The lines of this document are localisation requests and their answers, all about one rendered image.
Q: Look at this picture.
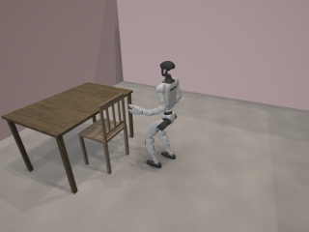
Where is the robot left hand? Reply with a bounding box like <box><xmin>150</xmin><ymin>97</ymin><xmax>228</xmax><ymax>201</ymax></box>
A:
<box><xmin>128</xmin><ymin>104</ymin><xmax>142</xmax><ymax>115</ymax></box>

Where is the table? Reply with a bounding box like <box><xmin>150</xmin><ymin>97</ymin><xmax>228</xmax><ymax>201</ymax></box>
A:
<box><xmin>1</xmin><ymin>82</ymin><xmax>134</xmax><ymax>194</ymax></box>

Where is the robot left forearm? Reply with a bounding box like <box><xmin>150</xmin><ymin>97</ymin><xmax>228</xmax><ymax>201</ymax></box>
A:
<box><xmin>141</xmin><ymin>106</ymin><xmax>164</xmax><ymax>117</ymax></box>

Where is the robot right thigh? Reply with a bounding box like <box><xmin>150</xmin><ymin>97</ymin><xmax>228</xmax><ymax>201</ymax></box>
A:
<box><xmin>158</xmin><ymin>114</ymin><xmax>178</xmax><ymax>138</ymax></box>

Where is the chair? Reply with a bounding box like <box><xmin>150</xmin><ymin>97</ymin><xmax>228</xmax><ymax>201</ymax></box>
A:
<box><xmin>78</xmin><ymin>93</ymin><xmax>129</xmax><ymax>175</ymax></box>

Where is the robot left upper arm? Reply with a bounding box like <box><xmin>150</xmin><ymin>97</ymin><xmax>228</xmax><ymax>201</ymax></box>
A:
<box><xmin>155</xmin><ymin>83</ymin><xmax>166</xmax><ymax>112</ymax></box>

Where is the robot right upper arm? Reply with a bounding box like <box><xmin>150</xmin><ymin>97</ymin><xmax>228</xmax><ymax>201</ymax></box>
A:
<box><xmin>173</xmin><ymin>78</ymin><xmax>182</xmax><ymax>100</ymax></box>

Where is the robot right foot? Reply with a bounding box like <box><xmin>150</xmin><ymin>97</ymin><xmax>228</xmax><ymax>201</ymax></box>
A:
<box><xmin>161</xmin><ymin>151</ymin><xmax>176</xmax><ymax>160</ymax></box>

